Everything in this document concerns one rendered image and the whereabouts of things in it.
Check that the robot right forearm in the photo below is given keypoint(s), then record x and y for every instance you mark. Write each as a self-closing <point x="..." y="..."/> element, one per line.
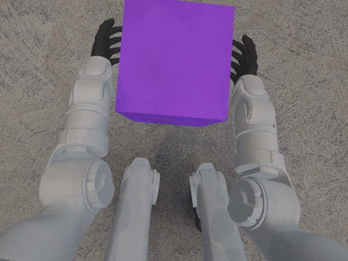
<point x="256" y="132"/>

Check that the robot right thigh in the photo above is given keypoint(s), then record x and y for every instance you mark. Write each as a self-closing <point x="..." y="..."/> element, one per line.
<point x="220" y="235"/>

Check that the carton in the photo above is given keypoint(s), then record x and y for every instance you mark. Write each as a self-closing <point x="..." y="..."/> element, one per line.
<point x="175" y="62"/>

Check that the robot left thigh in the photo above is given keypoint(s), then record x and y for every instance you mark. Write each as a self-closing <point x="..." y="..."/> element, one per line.
<point x="128" y="239"/>

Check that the left robot upper arm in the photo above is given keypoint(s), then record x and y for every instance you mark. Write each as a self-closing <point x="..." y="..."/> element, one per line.
<point x="72" y="192"/>

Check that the robot thigh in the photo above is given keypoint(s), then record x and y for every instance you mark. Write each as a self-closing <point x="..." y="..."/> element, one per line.
<point x="220" y="235"/>
<point x="128" y="239"/>

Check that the robot left forearm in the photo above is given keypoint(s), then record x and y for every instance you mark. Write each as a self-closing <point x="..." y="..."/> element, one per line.
<point x="88" y="113"/>

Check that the right robot hand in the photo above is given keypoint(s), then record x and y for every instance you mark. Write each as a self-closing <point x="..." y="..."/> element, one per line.
<point x="247" y="61"/>

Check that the left robot hand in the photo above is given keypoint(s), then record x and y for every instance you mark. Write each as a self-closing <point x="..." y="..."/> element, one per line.
<point x="103" y="42"/>

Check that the right robot upper arm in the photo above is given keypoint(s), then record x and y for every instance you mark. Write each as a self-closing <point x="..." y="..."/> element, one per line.
<point x="268" y="212"/>

